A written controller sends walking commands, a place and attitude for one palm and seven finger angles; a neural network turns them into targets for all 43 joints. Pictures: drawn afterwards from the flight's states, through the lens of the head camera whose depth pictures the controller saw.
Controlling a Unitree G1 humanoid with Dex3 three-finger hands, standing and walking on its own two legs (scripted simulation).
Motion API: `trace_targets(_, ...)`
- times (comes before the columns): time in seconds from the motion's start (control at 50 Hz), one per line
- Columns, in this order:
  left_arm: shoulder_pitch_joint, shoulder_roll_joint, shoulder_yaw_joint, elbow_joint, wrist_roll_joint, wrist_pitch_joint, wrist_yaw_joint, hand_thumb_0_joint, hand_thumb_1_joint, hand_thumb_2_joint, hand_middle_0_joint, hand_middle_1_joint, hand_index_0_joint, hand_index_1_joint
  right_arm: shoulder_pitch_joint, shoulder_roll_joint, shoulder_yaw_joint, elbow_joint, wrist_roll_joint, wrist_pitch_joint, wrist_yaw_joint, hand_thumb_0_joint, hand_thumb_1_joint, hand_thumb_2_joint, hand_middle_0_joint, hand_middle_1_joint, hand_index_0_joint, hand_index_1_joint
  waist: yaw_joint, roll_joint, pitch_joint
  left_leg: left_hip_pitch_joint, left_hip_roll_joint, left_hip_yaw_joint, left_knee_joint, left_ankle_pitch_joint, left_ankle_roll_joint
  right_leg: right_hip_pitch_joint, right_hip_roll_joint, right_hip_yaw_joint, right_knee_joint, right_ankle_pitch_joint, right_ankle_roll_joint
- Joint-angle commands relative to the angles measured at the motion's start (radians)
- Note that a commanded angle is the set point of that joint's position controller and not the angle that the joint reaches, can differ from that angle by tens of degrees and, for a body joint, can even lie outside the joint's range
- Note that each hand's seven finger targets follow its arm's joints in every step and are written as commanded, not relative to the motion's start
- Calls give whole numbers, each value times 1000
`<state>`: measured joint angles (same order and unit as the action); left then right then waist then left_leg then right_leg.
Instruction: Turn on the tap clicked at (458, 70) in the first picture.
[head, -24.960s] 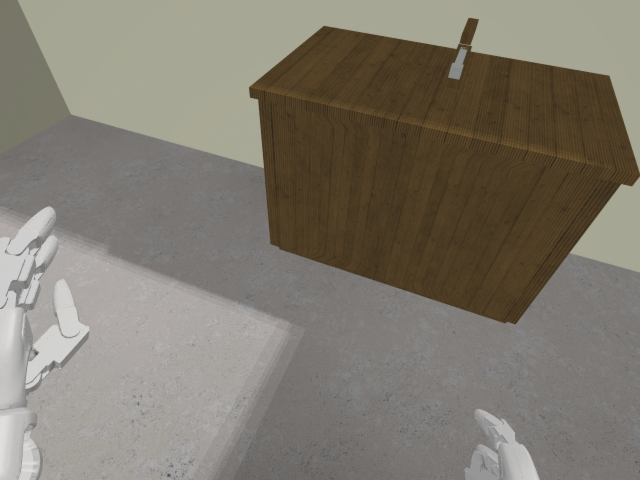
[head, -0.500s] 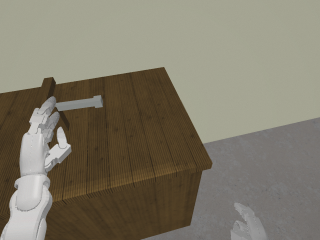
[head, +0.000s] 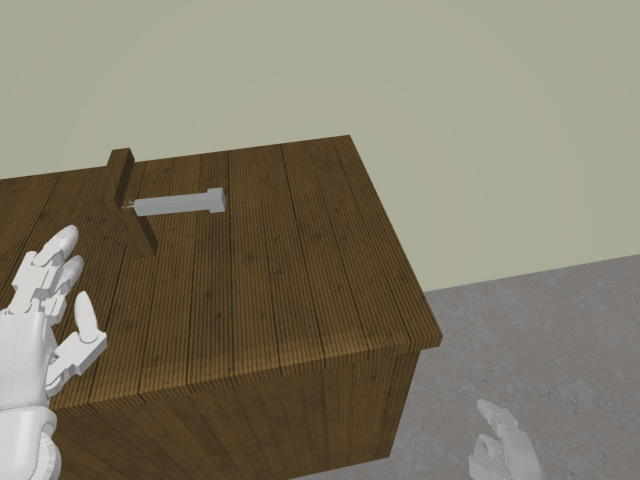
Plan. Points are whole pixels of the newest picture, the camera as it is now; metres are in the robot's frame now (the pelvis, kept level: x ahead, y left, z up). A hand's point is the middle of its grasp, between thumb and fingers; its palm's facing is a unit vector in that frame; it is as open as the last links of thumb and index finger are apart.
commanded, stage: draw the hand back beside the body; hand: left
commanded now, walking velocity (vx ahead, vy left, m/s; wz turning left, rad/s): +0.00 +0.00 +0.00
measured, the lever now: (216, 200) +0.49 +0.24 +0.08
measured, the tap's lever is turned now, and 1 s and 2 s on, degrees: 86 86 86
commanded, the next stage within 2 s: step back with the hand held close in 0.14 s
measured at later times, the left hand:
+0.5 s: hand (105, 346) +0.19 +0.23 +0.15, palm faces +0.36 -0.83 -0.43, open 7.4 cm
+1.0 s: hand (47, 414) +0.12 +0.25 +0.15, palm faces +0.39 -0.78 -0.48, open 7.4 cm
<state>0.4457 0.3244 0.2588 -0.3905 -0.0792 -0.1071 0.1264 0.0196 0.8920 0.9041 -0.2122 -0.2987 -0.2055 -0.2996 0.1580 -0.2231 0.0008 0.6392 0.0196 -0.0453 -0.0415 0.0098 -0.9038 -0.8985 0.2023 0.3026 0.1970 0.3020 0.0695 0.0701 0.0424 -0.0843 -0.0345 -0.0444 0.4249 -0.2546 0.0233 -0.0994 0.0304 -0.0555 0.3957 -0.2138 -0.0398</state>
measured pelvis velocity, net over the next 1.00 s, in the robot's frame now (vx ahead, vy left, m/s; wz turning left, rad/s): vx -0.08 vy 0.01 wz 0.02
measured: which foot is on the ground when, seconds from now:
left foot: down 0.00-1.00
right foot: down 0.00-1.00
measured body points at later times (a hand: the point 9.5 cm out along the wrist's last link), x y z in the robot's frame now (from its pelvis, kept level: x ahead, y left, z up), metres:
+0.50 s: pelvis -0.02 +0.00 +0.00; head -0.01 -0.03 +0.45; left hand +0.16 +0.28 +0.18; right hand +0.17 -0.24 -0.09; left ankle -0.01 +0.10 -0.74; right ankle +0.01 -0.09 -0.74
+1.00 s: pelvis -0.08 +0.01 -0.02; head -0.05 +0.00 +0.43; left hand +0.10 +0.29 +0.18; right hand +0.09 -0.22 -0.11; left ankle -0.01 +0.10 -0.74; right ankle +0.01 -0.09 -0.74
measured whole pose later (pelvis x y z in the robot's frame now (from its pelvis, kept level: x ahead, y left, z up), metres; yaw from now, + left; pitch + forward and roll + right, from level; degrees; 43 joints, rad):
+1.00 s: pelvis -0.08 +0.01 -0.02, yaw +1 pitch +0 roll +0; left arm 0.49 0.40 0.37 -0.50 -0.02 -0.19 0.14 0.02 0.89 0.90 -0.22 -0.30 -0.21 -0.30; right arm 0.20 -0.20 0.00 0.55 0.02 -0.02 -0.06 0.01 -0.90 -0.90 0.20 0.30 0.20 0.30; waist 0.01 0.02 0.07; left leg -0.39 -0.06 -0.04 0.59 -0.19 0.04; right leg -0.41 0.04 0.00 0.58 -0.17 0.00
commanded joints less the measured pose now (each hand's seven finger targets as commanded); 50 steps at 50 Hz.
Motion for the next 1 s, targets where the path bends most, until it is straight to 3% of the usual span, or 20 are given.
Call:
trace_targets(0.0,-145,166,87,-202,-4,-65,16,0,900,900,-200,-300,-200,-300,-135,-102,-32,-159,-4,-60,-13,0,-900,-900,200,300,200,300,-20,-35,-86,-34,43,-31,-64,168,3,24,-45,45,-61,104,0)
trace_targets(0.02,-165,174,89,-227,-3,-68,16,0,900,900,-200,-300,-200,-300,-138,-104,-30,-159,-1,-62,-13,0,-900,-900,200,300,200,300,-23,16,-89,-34,40,-37,-68,160,-1,24,-46,50,-61,95,-3)
trace_targets(0.08,-126,174,96,-213,-4,-67,19,0,900,900,-200,-300,-200,-300,-132,-101,-30,-159,-6,-64,-13,0,-900,-900,200,300,200,300,-14,-33,-103,-39,41,-36,-62,190,-1,44,-46,41,-51,130,-3)
trace_targets(0.14,-122,180,105,-226,-3,-67,19,0,900,900,-200,-300,-200,-300,-130,-99,-28,-158,-6,-63,-12,0,-900,-900,200,300,200,300,-14,12,-112,-39,40,-35,-61,206,-4,53,-49,44,-48,145,-4)
trace_targets(0.18,-107,171,99,-198,-8,-62,16,0,900,900,-200,-300,-200,-300,-133,-97,-27,-157,-5,-59,-10,0,-900,-900,200,300,200,300,-13,-22,-89,-51,40,-33,-60,195,-1,44,-49,42,-52,139,-2)
trace_targets(0.22,-118,189,114,-221,-8,-66,16,0,900,900,-200,-300,-200,-300,-135,-102,-29,-163,-3,-59,-11,0,-900,-900,200,300,200,300,-16,-3,-91,-53,40,-33,-60,186,-1,44,-50,45,-54,134,-3)
trace_targets(0.24,-176,210,124,-277,-6,-75,20,0,900,900,-200,-300,-200,-300,-137,-101,-28,-167,-3,-62,-12,0,-900,-900,200,300,200,300,-13,26,-123,-37,40,-33,-58,195,-1,55,-51,49,-52,143,-4)
trace_targets(0.26,-285,366,294,-328,-20,-114,25,0,900,900,-200,-300,-200,-300,-126,-112,-28,-207,7,-55,-18,0,-900,-900,200,300,200,300,-22,7,-45,-89,80,-75,-36,174,28,-17,-113,150,-89,227,5)
trace_targets(0.3,-81,203,176,-156,-11,-110,-2,0,900,900,-200,-300,-200,-300,-97,-100,-34,-185,1,-35,-15,0,-900,-900,200,300,200,300,-37,-110,-83,-62,87,-80,17,235,24,-31,-158,146,-69,327,6)
trace_targets(0.36,7,166,138,-163,-7,-112,-15,0,900,900,-200,-300,-200,-300,-84,-115,-43,-211,0,-12,-9,0,-900,-900,200,300,200,300,-39,-60,-156,-58,109,-77,22,354,23,-18,-158,116,-12,376,18)
trace_targets(0.42,20,203,156,-236,-4,-113,-9,0,900,900,-200,-300,-200,-300,-94,-125,-47,-232,2,5,-10,0,-900,-900,200,300,200,300,-38,-25,-179,-95,119,-90,6,351,23,-23,-153,116,4,318,19)
trace_targets(0.5,32,242,194,-277,2,-120,6,0,900,900,-200,-300,-200,-300,-85,-122,-55,-247,3,13,-19,0,-900,-900,200,300,200,300,-37,-67,-180,-166,119,-100,13,251,26,-41,-153,127,1,230,20)
trace_targets(0.52,14,274,214,-310,3,-124,11,0,900,900,-200,-300,-200,-300,-89,-126,-56,-247,3,12,-21,0,-900,-900,200,300,200,300,-40,-43,-181,-172,118,-106,15,233,27,-53,-157,138,0,216,16)
trace_targets(0.6,37,254,205,-300,5,-130,21,0,900,900,-200,-300,-200,-300,-70,-120,-63,-246,4,2,-25,0,-900,-900,200,300,200,300,-47,-77,-166,-221,100,-98,59,79,27,-114,-179,169,-32,75,7)
trace_targets(0.68,43,238,188,-322,8,-137,32,0,900,900,-200,-300,-200,-300,-53,-128,-64,-242,7,-13,-25,0,-900,-900,200,300,200,300,-59,-55,-146,-249,96,-112,69,-77,30,-191,-190,172,-46,-83,-5)
trace_targets(0.76,41,241,199,-320,20,-142,42,0,900,900,-200,-300,-200,-300,-65,-137,-56,-244,1,-23,-30,0,-900,-900,200,300,200,300,-57,-1,-105,-381,141,-182,-51,-229,55,-162,-112,131,14,-199,26)
trace_targets(0.86,13,228,213,-337,49,-151,37,0,900,900,-200,-300,-200,-300,-66,-137,-59,-249,-4,-34,-37,0,-900,-900,200,300,200,300,-48,93,-149,-569,208,-251,-179,-291,94,74,-22,88,238,15,54)
trace_targets(0.92,27,239,232,-320,53,-145,29,0,900,900,-200,-300,-200,-300,-66,-138,-61,-247,-11,-37,-36,0,-900,-900,200,300,200,300,-47,79,-150,-596,210,-248,-170,-279,101,93,-14,106,273,33,54)
trace_targets(0.94,25,207,209,-322,55,-144,24,0,900,900,-200,-300,-200,-300,-61,-127,-58,-247,-12,-34,-34,0,-900,-900,200,300,200,300,-48,69,-139,-629,208,-238,-158,-305,105,105,-18,114,278,30,54)
trace_targets(0.98,19,219,221,-306,61,-144,21,0,900,900,-200,-300,-200,-300,-59,-125,-60,-247,-11,-28,-30,0,-900,-900,200,300,200,300,-48,-18,-105,-676,169,-189,-64,-388,101,78,-60,181,207,7,40)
